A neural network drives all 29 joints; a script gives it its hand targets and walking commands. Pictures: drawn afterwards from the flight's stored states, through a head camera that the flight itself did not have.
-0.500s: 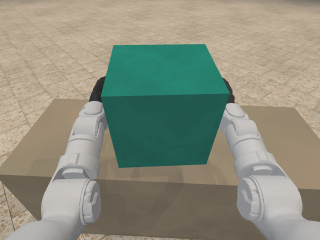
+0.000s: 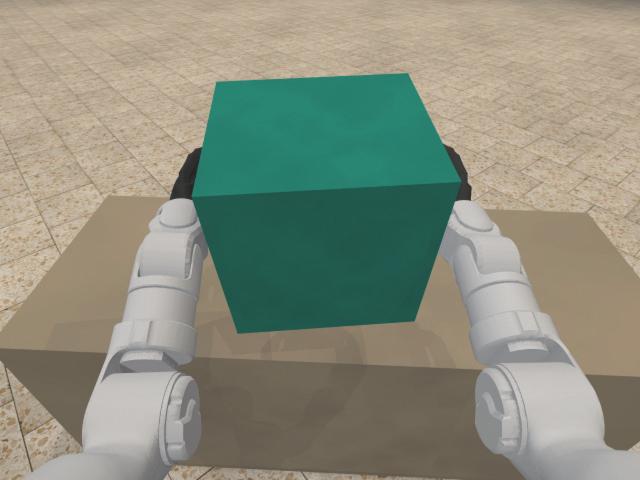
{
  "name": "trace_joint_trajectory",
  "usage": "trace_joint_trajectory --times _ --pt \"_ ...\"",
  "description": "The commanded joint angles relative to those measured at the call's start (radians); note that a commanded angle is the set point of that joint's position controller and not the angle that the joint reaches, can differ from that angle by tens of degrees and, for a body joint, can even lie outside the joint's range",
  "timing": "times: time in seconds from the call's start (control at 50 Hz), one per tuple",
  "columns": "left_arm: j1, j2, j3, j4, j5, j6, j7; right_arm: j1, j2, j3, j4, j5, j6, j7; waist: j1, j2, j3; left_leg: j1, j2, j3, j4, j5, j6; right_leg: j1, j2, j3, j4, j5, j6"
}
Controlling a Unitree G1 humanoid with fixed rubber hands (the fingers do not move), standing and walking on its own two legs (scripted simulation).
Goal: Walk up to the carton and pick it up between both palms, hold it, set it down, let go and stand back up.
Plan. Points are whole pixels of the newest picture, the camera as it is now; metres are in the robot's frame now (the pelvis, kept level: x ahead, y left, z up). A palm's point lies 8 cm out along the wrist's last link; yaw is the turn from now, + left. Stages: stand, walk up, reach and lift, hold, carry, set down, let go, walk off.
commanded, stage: hold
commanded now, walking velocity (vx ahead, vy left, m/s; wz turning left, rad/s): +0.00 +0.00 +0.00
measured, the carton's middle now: (320, 207) +0.40 +0.03 +0.18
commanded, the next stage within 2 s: none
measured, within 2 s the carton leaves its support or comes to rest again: neither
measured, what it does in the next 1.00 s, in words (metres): stands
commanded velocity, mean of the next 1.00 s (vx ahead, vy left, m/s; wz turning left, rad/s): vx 0.00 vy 0.00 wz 0.00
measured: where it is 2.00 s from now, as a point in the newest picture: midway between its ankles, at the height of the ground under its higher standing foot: outside the picture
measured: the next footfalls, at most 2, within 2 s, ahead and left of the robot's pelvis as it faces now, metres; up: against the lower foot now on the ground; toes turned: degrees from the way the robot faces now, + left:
none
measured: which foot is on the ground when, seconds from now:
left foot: down 0.00-1.00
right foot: down 0.00-1.00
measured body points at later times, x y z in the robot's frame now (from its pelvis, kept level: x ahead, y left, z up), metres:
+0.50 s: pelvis +0.00 +0.00 +0.00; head -0.06 +0.01 +0.45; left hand +0.38 +0.19 +0.21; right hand +0.40 -0.14 +0.21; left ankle +0.04 +0.12 -0.74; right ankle +0.05 -0.13 -0.74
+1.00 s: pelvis +0.02 +0.00 +0.00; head -0.06 +0.01 +0.44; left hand +0.37 +0.18 +0.24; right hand +0.38 -0.15 +0.24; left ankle +0.04 +0.12 -0.74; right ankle +0.05 -0.13 -0.74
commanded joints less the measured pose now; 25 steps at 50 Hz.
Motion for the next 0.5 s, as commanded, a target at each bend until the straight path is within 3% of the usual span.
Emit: trace_joint_trajectory --times 0.0,0.02,0.04,0.06,0.08,0.12,0.14,0.16,0.18,0.2,0.24,0.26,0.3,0.34,0.38,0.4,0.42,0.46,0.48 --pt "-0.72 -0.77 -0.401 -0.232 -0.178 -0.067 -0.153 -0.723 0.617 0.4 -0.398 0.072 -0.025 0.109 -0.102 -0.028 -0.45 0.065 -0.055 0.011 -0.154 0.087 -0.021 0.203 0.018 -0.049 -0.095 0.062 -0.015" --pt "-0.724 -0.73 -0.364 -0.248 -0.151 -0.053 -0.16 -0.681 0.615 0.395 -0.324 0.062 -0.005 0.106 -0.108 -0.032 -0.377 0.045 -0.053 0.017 -0.181 0.02 -0.003 0.202 0.007 -0.042 -0.101 0.019 -0.016" --pt "-0.66 -0.733 -0.342 -0.221 -0.118 -0.028 -0.171 -0.598 0.578 0.367 -0.252 0.049 0.015 0.103 -0.136 -0.021 -0.281 0.025 -0.053 0.019 -0.202 -0.005 -0.004 0.21 0.008 -0.04 -0.104 0.011 -0.02" --pt "-0.613 -0.733 -0.298 -0.122 -0.09 -0.005 -0.188 -0.634 0.551 0.335 -0.23 0.033 0.019 0.106 -0.122 -0.036 -0.201 -0.004 -0.049 0.027 -0.233 -0.079 0.003 0.181 0.006 -0.045 -0.121 -0.078 -0.022" --pt "-0.583 -0.708 -0.272 -0.11 -0.064 0.013 -0.205 -0.615 0.531 0.31 -0.197 0.022 0.035 0.103 -0.137 -0.023 -0.164 -0.006 -0.05 0.034 -0.24 -0.094 0.01 0.191 -0.002 -0.044 -0.127 -0.081 -0.026" --pt "-0.608 -0.705 -0.238 -0.096 -0.055 0.028 -0.231 -0.672 0.531 0.298 -0.218 0.024 0.041 0.103 -0.11 -0.032 -0.157 -0.041 -0.045 0.033 -0.258 -0.12 0.019 0.212 0.001 -0.041 -0.119 -0.103 -0.032" --pt "-0.601 -0.664 -0.2 -0.071 -0.032 0.038 -0.247 -0.63 0.526 0.278 -0.139 0.014 0.066 0.101 -0.113 -0.045 -0.093 -0.037 -0.044 0.037 -0.267 -0.144 0.024 0.205 -0.002 -0.03 -0.136 -0.128 -0.031" --pt "-0.575 -0.666 -0.209 -0.092 -0.027 0.055 -0.269 -0.613 0.495 0.288 -0.178 0.02 0.076 0.098 -0.126 -0.015 -0.113 -0.053 -0.038 0.034 -0.257 -0.12 0.019 0.232 -0.008 -0.018 -0.122 -0.087 -0.041" --pt "-0.6 -0.678 -0.208 -0.069 -0.04 0.064 -0.28 -0.646 0.495 0.252 -0.186 0.012 0.081 0.098 -0.14 -0.033 -0.093 -0.073 -0.043 0.035 -0.267 -0.182 0.021 0.201 -0.01 -0.01 -0.141 -0.156 -0.039" --pt "-0.654 -0.694 -0.239 -0.121 -0.054 0.046 -0.28 -0.665 0.513 0.256 -0.206 0.005 0.074 0.101 -0.155 -0.017 -0.127 -0.085 -0.043 0.034 -0.261 -0.167 0.014 0.226 -0.004 -0.031 -0.121 -0.111 -0.035" --pt "-0.752 -0.712 -0.275 -0.203 -0.091 0.017 -0.261 -0.744 0.566 0.281 -0.277 0.034 0.052 0.107 -0.144 -0.024 -0.227 -0.081 -0.044 0.026 -0.248 -0.144 0.017 0.231 0.0 -0.031 -0.109 -0.087 -0.037" --pt "-0.81 -0.714 -0.295 -0.211 -0.101 0.002 -0.244 -0.766 0.581 0.277 -0.262 0.031 0.038 0.113 -0.152 0.002 -0.245 -0.074 -0.046 0.03 -0.257 -0.176 0.013 0.216 0.001 -0.045 -0.107 -0.108 -0.037" --pt "-0.856 -0.776 -0.398 -0.322 -0.175 -0.026 -0.215 -0.788 0.615 0.323 -0.366 0.058 0.01 0.119 -0.16 0.03 -0.41 -0.014 -0.041 0.023 -0.228 -0.086 -0.011 0.227 0.011 -0.049 -0.079 -0.019 -0.038" --pt "-0.908 -0.792 -0.456 -0.428 -0.205 -0.055 -0.18 -0.786 0.651 0.38 -0.425 0.084 -0.005 0.129 -0.138 0.056 -0.518 0.041 -0.04 0.019 -0.202 -0.02 -0.03 0.225 0.012 -0.051 -0.068 0.022 -0.034" --pt "-0.936 -0.846 -0.556 -0.524 -0.263 -0.079 -0.141 -0.794 0.674 0.423 -0.518 0.113 -0.027 0.133 -0.143 0.085 -0.671 0.149 -0.033 0.001 -0.137 0.139 -0.061 0.182 0.029 -0.062 -0.053 0.089 -0.043" --pt "-0.946 -0.845 -0.571 -0.55 -0.276 -0.077 -0.13 -0.753 0.654 0.398 -0.47 0.112 -0.02 0.128 -0.161 0.108 -0.65 0.173 -0.032 -0.004 -0.121 0.171 -0.074 0.139 0.027 -0.05 -0.06 0.087 -0.045" --pt "-0.847 -0.857 -0.576 -0.468 -0.267 -0.064 -0.133 -0.745 0.628 0.394 -0.498 0.097 -0.023 0.125 -0.175 0.079 -0.625 0.172 -0.038 -0.003 -0.122 0.165 -0.067 0.144 0.031 -0.053 -0.075 0.091 -0.041" --pt "-0.746 -0.786 -0.467 -0.303 -0.19 -0.022 -0.152 -0.687 0.599 0.364 -0.384 0.064 0.005 0.112 -0.161 0.021 -0.427 0.075 -0.043 0.006 -0.172 0.022 -0.028 0.158 0.009 -0.046 -0.103 0.032 -0.035" --pt "-0.67 -0.765 -0.423 -0.24 -0.148 0.002 -0.168 -0.633 0.577 0.345 -0.319 0.043 0.021 0.112 -0.16 0.024 -0.341 0.061 -0.043 0.014 -0.193 -0.01 -0.019 0.176 -0.002 -0.045 -0.11 0.021 -0.032"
